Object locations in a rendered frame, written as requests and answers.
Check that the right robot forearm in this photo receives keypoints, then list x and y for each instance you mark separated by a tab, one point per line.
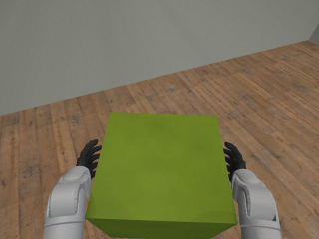
257	209

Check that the left robot hand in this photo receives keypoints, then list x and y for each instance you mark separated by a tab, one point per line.
87	158

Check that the left robot forearm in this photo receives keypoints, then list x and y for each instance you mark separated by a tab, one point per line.
66	205

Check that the right robot hand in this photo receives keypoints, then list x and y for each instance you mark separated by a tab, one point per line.
235	159

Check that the carton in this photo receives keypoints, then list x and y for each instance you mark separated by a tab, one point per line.
161	176

